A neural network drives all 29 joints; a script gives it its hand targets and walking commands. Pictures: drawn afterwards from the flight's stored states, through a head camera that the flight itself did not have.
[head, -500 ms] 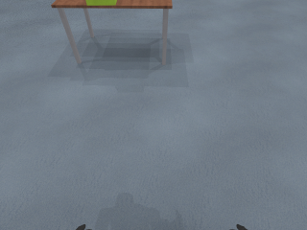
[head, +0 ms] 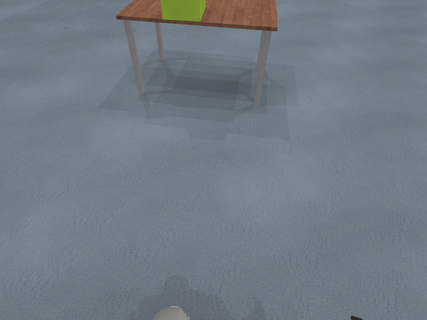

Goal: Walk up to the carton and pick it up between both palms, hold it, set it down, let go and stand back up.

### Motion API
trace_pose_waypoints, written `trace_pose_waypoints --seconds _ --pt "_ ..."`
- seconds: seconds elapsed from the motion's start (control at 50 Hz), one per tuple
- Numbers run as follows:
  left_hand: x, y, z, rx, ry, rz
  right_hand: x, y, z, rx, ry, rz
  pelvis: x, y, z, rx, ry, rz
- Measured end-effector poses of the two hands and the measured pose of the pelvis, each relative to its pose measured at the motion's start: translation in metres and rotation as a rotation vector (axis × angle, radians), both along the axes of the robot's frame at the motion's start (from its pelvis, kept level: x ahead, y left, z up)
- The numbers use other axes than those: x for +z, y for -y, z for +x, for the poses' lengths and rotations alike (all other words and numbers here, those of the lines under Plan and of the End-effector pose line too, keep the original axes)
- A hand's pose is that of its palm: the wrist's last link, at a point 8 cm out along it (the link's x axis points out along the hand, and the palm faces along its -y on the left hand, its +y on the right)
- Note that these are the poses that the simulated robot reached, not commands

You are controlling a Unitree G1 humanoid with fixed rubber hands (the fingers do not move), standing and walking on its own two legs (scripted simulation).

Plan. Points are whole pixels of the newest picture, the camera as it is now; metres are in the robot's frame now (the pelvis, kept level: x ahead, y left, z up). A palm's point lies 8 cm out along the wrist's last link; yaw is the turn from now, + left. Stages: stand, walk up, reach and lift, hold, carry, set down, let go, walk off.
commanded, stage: walk up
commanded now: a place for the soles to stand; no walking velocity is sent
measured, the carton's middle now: out of the picture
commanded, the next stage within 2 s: none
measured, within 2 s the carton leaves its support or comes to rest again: neither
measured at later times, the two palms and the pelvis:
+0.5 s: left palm (104, 224) +0.34 +0.29 -0.11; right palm out of the picture +0.12 -0.19 -0.11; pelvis +0.21 +0.05 +0.00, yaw +4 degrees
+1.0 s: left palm (112, 198) +0.44 +0.31 -0.13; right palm (262, 127) +0.72 -0.14 -0.09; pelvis +0.52 +0.06 -0.01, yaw +9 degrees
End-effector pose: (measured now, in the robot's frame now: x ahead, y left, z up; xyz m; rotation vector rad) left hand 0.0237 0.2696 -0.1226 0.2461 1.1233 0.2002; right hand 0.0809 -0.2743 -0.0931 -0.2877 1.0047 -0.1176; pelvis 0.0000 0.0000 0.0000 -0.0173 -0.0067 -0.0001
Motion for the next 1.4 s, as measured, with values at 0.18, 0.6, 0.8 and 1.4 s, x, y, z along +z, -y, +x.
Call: trace_pose_waypoints --seconds 0.18,0.6,0.8,1.4 --pt "-0.037 -0.062 0.107 -0.114 0.072 -0.033 -0.034 -0.054 0.008 -0.133 -0.035 -0.053 -0.038 -0.058 0.058 0.027 0.013 0.012" --pt "0.001 -0.006 0.401 -0.169 0.231 -0.069 -0.042 -0.057 0.129 -0.127 -0.375 0.020 -0.024 -0.034 0.287 0.086 -0.005 0.014" --pt "0.001 -0.021 0.410 0.084 0.099 0.007 -0.036 -0.042 0.418 0.125 -0.055 0.011 -0.018 -0.025 0.402 0.135 0.026 -0.005" --pt "0.012 -0.106 0.781 -0.059 0.149 -0.076 -0.013 -0.129 0.662 -0.038 -0.171 -0.019 -0.001 -0.118 0.731 0.138 0.008 0.007"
